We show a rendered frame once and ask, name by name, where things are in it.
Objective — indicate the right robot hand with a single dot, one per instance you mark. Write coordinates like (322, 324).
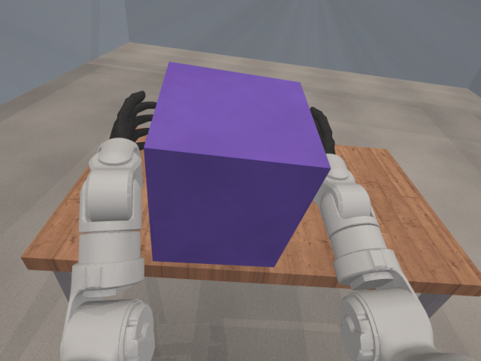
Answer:
(324, 130)

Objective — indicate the carton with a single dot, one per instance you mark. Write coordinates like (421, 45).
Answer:
(233, 162)

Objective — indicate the left robot hand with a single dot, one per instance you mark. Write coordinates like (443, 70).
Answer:
(127, 121)

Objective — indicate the robot left forearm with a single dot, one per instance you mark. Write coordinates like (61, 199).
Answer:
(110, 209)

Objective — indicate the table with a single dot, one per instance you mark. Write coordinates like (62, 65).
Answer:
(431, 259)

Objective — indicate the robot left upper arm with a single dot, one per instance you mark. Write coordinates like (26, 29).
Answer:
(110, 330)

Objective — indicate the robot right upper arm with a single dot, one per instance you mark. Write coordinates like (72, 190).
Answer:
(388, 325)

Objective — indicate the robot right forearm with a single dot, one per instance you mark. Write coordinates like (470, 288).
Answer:
(363, 261)

